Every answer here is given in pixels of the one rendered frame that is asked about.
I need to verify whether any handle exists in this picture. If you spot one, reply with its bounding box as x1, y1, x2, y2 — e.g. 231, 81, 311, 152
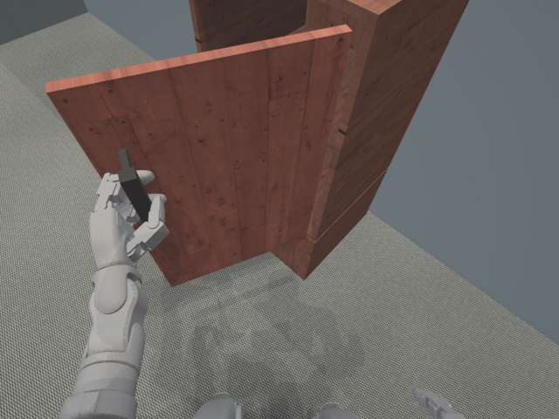
117, 148, 152, 223

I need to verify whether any robot right shin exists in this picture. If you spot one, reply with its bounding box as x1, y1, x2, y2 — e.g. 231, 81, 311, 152
322, 402, 340, 410

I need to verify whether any robot left forearm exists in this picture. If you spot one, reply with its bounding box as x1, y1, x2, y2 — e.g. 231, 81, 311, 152
58, 264, 148, 419

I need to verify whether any right robot hand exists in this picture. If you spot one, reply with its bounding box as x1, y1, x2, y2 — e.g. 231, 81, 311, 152
413, 388, 465, 419

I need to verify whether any robot shin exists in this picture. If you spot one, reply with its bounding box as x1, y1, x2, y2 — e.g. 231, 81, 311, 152
322, 402, 340, 410
213, 393, 231, 400

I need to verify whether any cupboard door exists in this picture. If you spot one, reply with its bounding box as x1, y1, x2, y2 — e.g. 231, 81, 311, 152
45, 24, 353, 287

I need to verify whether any left robot hand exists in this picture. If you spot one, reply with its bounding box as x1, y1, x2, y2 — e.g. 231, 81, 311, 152
89, 170, 169, 271

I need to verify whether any robot left shin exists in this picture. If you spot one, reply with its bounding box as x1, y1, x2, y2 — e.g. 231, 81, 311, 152
213, 393, 231, 400

